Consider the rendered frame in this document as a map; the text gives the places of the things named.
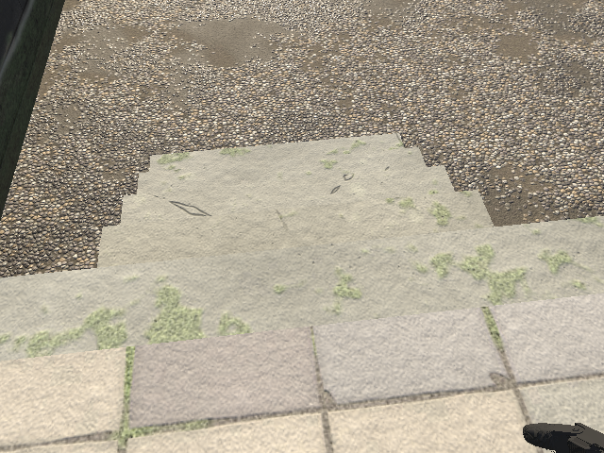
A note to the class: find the right robot hand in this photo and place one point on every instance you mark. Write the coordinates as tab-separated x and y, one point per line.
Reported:
564	438

